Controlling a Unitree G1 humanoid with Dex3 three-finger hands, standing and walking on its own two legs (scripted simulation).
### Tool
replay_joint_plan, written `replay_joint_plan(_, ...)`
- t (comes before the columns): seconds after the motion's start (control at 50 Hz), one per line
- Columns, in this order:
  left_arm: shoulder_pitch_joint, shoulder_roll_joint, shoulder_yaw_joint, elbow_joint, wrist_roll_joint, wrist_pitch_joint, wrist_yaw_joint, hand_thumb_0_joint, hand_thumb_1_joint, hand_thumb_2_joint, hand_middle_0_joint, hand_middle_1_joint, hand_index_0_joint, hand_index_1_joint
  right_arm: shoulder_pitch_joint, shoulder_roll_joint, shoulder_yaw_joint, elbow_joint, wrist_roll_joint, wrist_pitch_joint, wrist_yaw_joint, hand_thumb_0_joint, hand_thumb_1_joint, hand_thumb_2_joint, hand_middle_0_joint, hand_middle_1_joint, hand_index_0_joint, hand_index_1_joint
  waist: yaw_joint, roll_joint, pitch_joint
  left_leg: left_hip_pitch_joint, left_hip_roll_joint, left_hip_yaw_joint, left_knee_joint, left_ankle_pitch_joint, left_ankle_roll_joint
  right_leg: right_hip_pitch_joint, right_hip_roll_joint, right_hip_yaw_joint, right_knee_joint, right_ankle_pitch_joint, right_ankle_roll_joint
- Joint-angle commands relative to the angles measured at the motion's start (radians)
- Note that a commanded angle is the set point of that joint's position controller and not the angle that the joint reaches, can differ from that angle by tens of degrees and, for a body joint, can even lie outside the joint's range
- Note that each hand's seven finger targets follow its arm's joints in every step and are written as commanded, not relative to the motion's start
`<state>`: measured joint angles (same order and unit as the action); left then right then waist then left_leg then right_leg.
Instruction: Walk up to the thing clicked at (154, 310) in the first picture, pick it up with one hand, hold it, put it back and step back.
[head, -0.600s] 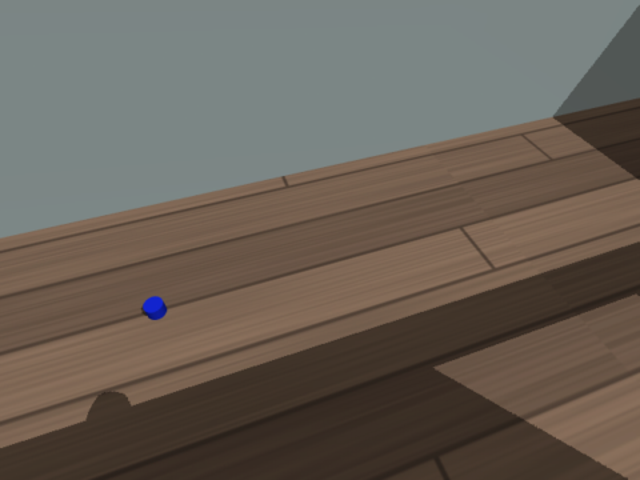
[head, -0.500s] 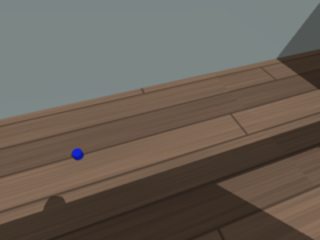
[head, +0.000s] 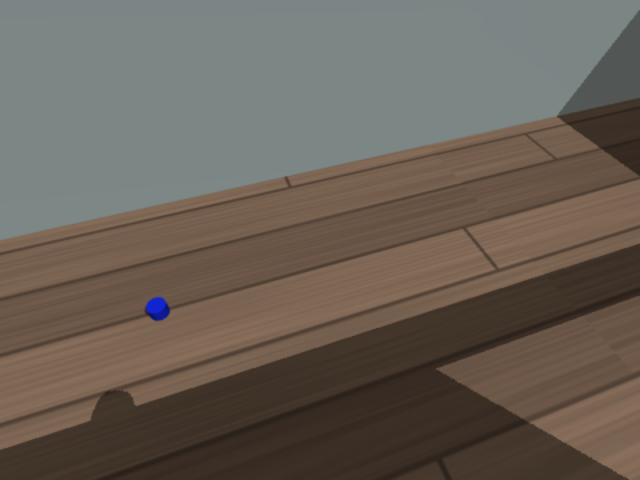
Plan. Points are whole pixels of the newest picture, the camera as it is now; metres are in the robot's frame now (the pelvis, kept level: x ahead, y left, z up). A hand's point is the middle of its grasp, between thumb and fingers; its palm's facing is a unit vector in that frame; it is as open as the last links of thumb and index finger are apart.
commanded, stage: stand
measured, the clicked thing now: (158, 309) +0.82 +0.62 -0.76
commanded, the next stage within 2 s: walk up in 0.52 s
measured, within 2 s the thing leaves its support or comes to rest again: neither
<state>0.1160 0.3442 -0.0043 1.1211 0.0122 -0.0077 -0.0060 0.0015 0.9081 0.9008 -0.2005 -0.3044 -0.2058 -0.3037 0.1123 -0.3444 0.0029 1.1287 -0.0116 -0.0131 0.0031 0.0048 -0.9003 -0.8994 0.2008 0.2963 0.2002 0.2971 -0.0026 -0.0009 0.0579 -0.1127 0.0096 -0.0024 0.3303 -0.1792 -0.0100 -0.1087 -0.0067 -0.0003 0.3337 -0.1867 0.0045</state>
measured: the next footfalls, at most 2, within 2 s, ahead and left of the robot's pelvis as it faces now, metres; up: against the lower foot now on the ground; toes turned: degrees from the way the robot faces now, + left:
left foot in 1.08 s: +0.01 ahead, +0.10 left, +0.00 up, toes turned +36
right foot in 1.42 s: +0.17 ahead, -0.10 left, +0.00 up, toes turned +48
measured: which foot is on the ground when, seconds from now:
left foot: down 0.00-0.74, up 0.76-1.00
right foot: down 0.00-1.00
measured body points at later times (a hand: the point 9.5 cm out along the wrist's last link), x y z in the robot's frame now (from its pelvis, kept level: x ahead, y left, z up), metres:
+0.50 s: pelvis +0.01 +0.00 +0.00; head +0.02 +0.00 +0.45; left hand +0.08 +0.30 -0.13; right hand +0.08 -0.30 -0.13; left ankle +0.00 +0.13 -0.75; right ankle +0.00 -0.12 -0.75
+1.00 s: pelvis +0.00 -0.06 -0.02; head +0.04 -0.03 +0.43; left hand -0.04 +0.27 -0.13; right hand +0.23 -0.31 -0.12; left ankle -0.03 +0.08 -0.72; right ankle -0.01 -0.16 -0.75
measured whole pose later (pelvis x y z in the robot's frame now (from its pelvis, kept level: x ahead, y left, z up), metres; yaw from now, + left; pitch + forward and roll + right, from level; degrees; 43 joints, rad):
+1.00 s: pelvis +0.00 -0.06 -0.02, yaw +28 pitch -2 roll +0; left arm 0.14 0.38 0.07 0.81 0.04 0.03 -0.03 0.00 0.91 0.90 -0.20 -0.30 -0.21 -0.30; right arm 0.22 -0.42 -0.08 0.80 -0.04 0.06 0.06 0.01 -0.90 -0.90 0.20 0.30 0.20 0.30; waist 0.01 -0.03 0.14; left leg -0.41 0.04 0.01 0.80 -0.31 0.01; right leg -0.13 -0.05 -0.19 0.56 -0.39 -0.03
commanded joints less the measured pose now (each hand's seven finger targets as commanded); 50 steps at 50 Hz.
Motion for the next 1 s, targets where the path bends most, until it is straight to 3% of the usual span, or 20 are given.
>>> replay_joint_plan(0.0,-0.037,0.212,0.037,-0.061,-0.005,-0.028,0.015,0.0,0.9,0.9,-0.2,-0.3,-0.2,-0.3,-0.045,-0.209,-0.04,-0.061,0.006,-0.02,-0.011,0.0,-0.9,-0.9,0.2,0.3,0.2,0.3,0.005,-0.003,-0.083,0.023,0.119,-0.09,-0.045,0.137,0.034,-0.006,-0.12,0.09,-0.055,0.126,-0.032)
replay_joint_plan(0.48,-0.034,0.217,0.042,-0.059,-0.004,-0.027,0.016,0.0,0.9,0.9,-0.2,-0.3,-0.2,-0.3,-0.036,-0.209,-0.037,-0.065,0.006,-0.019,-0.013,0.0,-0.9,-0.9,0.2,0.3,0.2,0.3,0.002,0.006,-0.086,0.025,0.12,-0.088,-0.051,0.146,0.032,0.016,-0.124,0.089,-0.058,0.152,-0.031)
replay_joint_plan(0.5,-0.145,0.3,0.119,-0.145,-0.003,-0.002,0.001,0.0,0.9,0.9,-0.2,-0.3,-0.2,-0.3,0.058,-0.278,-0.075,-0.127,0.009,0.0,-0.009,0.0,-0.9,-0.9,0.2,0.3,0.2,0.3,0.004,-0.037,0.021,-0.216,0.096,-0.238,0.003,0.369,0.075,0.078,-0.05,-0.037,0.132,0.062,-0.026)
replay_joint_plan(0.52,-0.142,0.283,0.124,-0.171,-0.003,0.015,0.003,0.0,0.9,0.9,-0.2,-0.3,-0.2,-0.3,0.089,-0.296,-0.087,-0.132,0.008,0.003,-0.013,0.0,-0.9,-0.9,0.2,0.3,0.2,0.3,-0.008,-0.003,0.028,-0.214,0.137,-0.299,-0.019,0.4,0.101,0.028,-0.02,-0.033,0.187,-0.025,-0.035)
replay_joint_plan(0.54,-0.138,0.257,0.123,-0.188,-0.002,0.026,0.001,0.0,0.9,0.9,-0.2,-0.3,-0.2,-0.3,0.114,-0.315,-0.101,-0.137,0.005,0.004,-0.019,0.0,-0.9,-0.9,0.2,0.3,0.2,0.3,-0.014,0.048,0.025,-0.177,0.175,-0.38,-0.046,0.379,0.136,-0.032,0.011,-0.019,0.223,-0.143,-0.035)
replay_joint_plan(0.58,-0.077,0.201,0.119,-0.228,0.0,0.034,-0.008,0.0,0.9,0.9,-0.2,-0.3,-0.2,-0.3,0.098,-0.357,-0.133,-0.194,-0.007,0.003,-0.023,0.0,-0.9,-0.9,0.2,0.3,0.2,0.3,-0.008,0.198,-0.056,-0.053,0.28,-0.599,-0.079,0.42,0.253,-0.186,0.051,0.046,0.432,-0.36,-0.019)
replay_joint_plan(0.6,-0.051,0.2,0.121,-0.245,0.0,0.041,-0.014,0.0,0.9,0.9,-0.2,-0.3,-0.2,-0.3,0.062,-0.355,-0.146,-0.221,-0.016,0.003,-0.034,0.0,-0.9,-0.9,0.2,0.3,0.2,0.3,0.023,0.214,-0.085,-0.049,0.279,-0.601,-0.081,0.285,0.243,-0.193,0.009,0.13,0.47,-0.356,-0.034)
replay_joint_plan(0.62,-0.013,0.206,0.123,-0.247,-0.006,0.039,-0.018,0.0,0.9,0.9,-0.2,-0.3,-0.2,-0.3,0.01,-0.341,-0.145,-0.25,-0.015,0.002,-0.039,0.0,-0.9,-0.9,0.2,0.3,0.2,0.3,0.053,0.23,-0.113,-0.065,0.26,-0.566,-0.059,0.234,0.223,-0.17,-0.015,0.155,0.462,-0.334,-0.05)
replay_joint_plan(0.64,0.011,0.21,0.122,-0.253,-0.008,0.032,-0.019,0.0,0.9,0.9,-0.2,-0.3,-0.2,-0.3,-0.026,-0.312,-0.138,-0.275,-0.014,0.002,-0.039,0.0,-0.9,-0.9,0.2,0.3,0.2,0.3,0.073,0.209,-0.134,-0.062,0.208,-0.486,0.0,0.291,0.191,-0.151,-0.023,0.137,0.409,-0.307,-0.061)
replay_joint_plan(0.68,0.058,0.219,0.13,-0.267,-0.002,0.022,-0.012,0.0,0.9,0.9,-0.2,-0.3,-0.2,-0.3,-0.051,-0.236,-0.113,-0.313,-0.009,0.001,-0.031,0.0,-0.9,-0.9,0.2,0.3,0.2,0.3,0.137,0.049,-0.189,-0.204,0.052,-0.294,0.18,0.256,0.103,0.075,-0.068,0.134,0.043,-0.137,-0.084)
replay_joint_plan(0.7,0.086,0.287,0.153,-0.265,0.015,0.019,-0.003,0.0,0.9,0.9,-0.2,-0.3,-0.2,-0.3,-0.046,-0.183,-0.093,-0.34,-0.003,0.003,-0.022,0.0,-0.9,-0.9,0.2,0.3,0.2,0.3,0.159,-0.157,-0.189,-0.404,-0.067,-0.167,0.327,0.067,0.054,0.243,-0.197,0.24,-0.027,0.023,-0.09)
replay_joint_plan(0.72,0.036,0.319,0.158,-0.296,0.025,0.023,0.002,0.0,0.9,0.9,-0.2,-0.3,-0.2,-0.3,0.016,-0.18,-0.092,-0.347,-0.01,0.011,-0.023,0.0,-0.9,-0.9,0.2,0.3,0.2,0.3,0.117,-0.28,-0.174,-0.529,-0.098,-0.1,0.436,-0.264,0.031,0.28,-0.326,0.336,-0.014,0.194,-0.137)
replay_joint_plan(0.74,-0.061,0.295,0.147,-0.342,0.026,0.025,0.003,0.0,0.9,0.9,-0.2,-0.3,-0.2,-0.3,0.13,-0.194,-0.099,-0.333,-0.024,0.019,-0.023,0.0,-0.9,-0.9,0.2,0.3,0.2,0.3,0.046,-0.218,-0.18,-0.522,-0.045,-0.114,0.517,-0.309,0.013,0.265,-0.351,0.269,0.042,0.329,-0.17)
replay_joint_plan(0.76,-0.146,0.295,0.147,-0.377,0.027,0.027,-0.001,0.0,0.9,0.9,-0.2,-0.3,-0.2,-0.3,0.169,-0.206,-0.108,-0.342,-0.031,0.031,-0.014,0.0,-0.9,-0.9,0.2,0.3,0.2,0.3,0.005,-0.21,-0.19,-0.482,-0.03,-0.078,0.63,-0.314,0.01,0.15,-0.417,0.261,-0.007,0.284,-0.256)
replay_joint_plan(0.78,-0.153,0.305,0.151,-0.39,0.039,0.016,-0.003,0.0,0.9,0.9,-0.2,-0.3,-0.2,-0.3,0.123,-0.235,-0.118,-0.365,-0.029,0.039,-0.006,0.0,-0.9,-0.9,0.2,0.3,0.2,0.3,0.008,-0.22,-0.132,-0.432,0.014,-0.057,0.702,-0.316,0.01,0.026,-0.462,0.287,-0.011,0.27,-0.295)
replay_joint_plan(0.8,-0.146,0.292,0.148,-0.401,0.039,0.01,-0.004,0.0,0.9,0.9,-0.2,-0.3,-0.2,-0.3,0.094,-0.258,-0.13,-0.381,-0.034,0.044,0.009,0.0,-0.9,-0.9,0.2,0.3,0.2,0.3,0.011,-0.225,-0.06,-0.403,0.051,-0.077,0.71,-0.272,0.003,-0.057,-0.421,0.254,-0.014,0.241,-0.285)
replay_joint_plan(0.84,-0.116,0.242,0.132,-0.385,0.027,0.004,0.001,0.0,0.9,0.9,-0.2,-0.3,-0.2,-0.3,0.12,-0.238,-0.125,-0.373,-0.031,0.043,0.04,0.0,-0.9,-0.9,0.2,0.3,0.2,0.3,0.001,-0.145,-0.033,-0.427,0.031,-0.043,0.652,-0.16,0.014,0.017,-0.27,0.066,0.069,0.351,-0.188)
replay_joint_plan(0.86,-0.09,0.239,0.135,-0.378,0.028,0.004,0.004,0.0,0.9,0.9,-0.2,-0.3,-0.2,-0.3,0.147,-0.217,-0.117,-0.372,-0.029,0.044,0.046,0.0,-0.9,-0.9,0.2,0.3,0.2,0.3,-0.001,-0.162,-0.041,-0.453,0.019,-0.007,0.624,-0.125,0.018,0.085,-0.244,0.008,0.095,0.425,-0.161)
replay_joint_plan(0.92,0.029,0.268,0.145,-0.396,0.027,0.001,-0.008,0.0,0.9,0.9,-0.2,-0.3,-0.2,-0.3,0.077,-0.196,-0.108,-0.43,-0.023,0.045,0.06,0.0,-0.9,-0.9,0.2,0.3,0.2,0.3,0.072,-0.143,-0.033,-0.419,0.025,0.039,0.468,-0.125,0.024,0.143,-0.258,-0.018,0.112,0.406,-0.164)
replay_joint_plan(0.98,0.007,0.291,0.15,-0.436,0.027,0.008,-0.02,0.0,0.9,0.9,-0.2,-0.3,-0.2,-0.3,0.096,-0.201,-0.12,-0.448,-0.023,0.044,0.059,0.0,-0.9,-0.9,0.2,0.3,0.2,0.3,0.052,-0.155,-0.007,-0.316,0.017,0.081,0.352,-0.142,0.033,0.062,-0.303,-0.047,0.126,0.319,-0.15)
